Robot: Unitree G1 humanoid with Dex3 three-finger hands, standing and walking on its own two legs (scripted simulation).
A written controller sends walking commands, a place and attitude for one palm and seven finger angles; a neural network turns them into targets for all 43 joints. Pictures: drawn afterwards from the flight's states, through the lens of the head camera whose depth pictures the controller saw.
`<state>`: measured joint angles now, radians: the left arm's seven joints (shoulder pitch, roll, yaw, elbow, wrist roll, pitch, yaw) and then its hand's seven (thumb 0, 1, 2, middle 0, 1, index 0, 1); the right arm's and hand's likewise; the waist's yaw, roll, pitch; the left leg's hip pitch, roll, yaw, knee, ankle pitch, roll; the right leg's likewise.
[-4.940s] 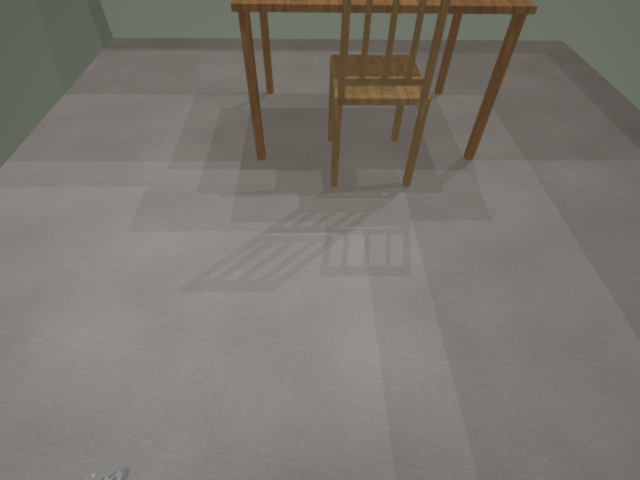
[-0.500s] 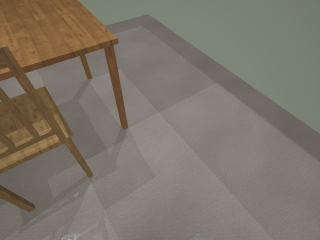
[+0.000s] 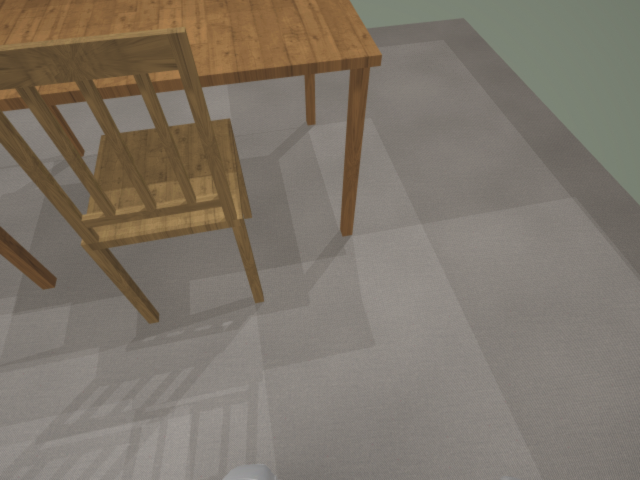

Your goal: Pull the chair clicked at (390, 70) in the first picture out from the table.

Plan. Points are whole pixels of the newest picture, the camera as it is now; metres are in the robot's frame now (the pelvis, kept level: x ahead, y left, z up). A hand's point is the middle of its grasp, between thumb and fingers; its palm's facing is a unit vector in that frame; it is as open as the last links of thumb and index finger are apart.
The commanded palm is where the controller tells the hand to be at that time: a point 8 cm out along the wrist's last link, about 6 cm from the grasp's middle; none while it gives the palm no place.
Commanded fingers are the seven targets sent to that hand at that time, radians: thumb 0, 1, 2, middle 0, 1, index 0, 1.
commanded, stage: turn to face it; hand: left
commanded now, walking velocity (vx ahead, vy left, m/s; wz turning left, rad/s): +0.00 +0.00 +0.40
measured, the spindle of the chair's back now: (123, 153) +0.67 +0.44 -0.05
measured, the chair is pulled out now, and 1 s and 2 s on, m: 0.00 0.00 0.00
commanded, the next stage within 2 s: take the last steps up to it in 0.40 s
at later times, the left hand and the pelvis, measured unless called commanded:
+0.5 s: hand out of the picture +0.04 +0.20 -0.15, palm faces +0.19 -0.94 -0.29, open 7.4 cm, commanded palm none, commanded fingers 0.00 0.90 0.90 -0.20 -0.30 -0.20 -0.30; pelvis +0.00 -0.01 +0.00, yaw +11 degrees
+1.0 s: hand out of the picture -0.06 +0.23 -0.17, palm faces +0.31 -0.93 -0.18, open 7.4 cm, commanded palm none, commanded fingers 0.00 0.90 0.90 -0.20 -0.30 -0.20 -0.30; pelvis +0.04 +0.06 +0.01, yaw +16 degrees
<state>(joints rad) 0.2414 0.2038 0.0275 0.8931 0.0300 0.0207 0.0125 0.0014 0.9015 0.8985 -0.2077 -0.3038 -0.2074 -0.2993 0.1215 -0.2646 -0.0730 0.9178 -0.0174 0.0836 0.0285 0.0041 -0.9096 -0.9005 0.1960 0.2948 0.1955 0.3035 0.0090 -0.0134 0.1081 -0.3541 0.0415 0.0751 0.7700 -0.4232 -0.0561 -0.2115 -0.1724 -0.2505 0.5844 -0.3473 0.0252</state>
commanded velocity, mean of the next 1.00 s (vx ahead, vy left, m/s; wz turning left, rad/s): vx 0.16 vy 0.02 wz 0.16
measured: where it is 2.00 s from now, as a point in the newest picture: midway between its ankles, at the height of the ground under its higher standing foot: (291, 437)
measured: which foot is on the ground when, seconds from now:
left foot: up 0.00-0.02, down 0.04-0.44, up 0.46-0.86, down 0.88-1.00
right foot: down 0.00-0.04, up 0.06-0.42, down 0.44-0.88, up 0.90-1.00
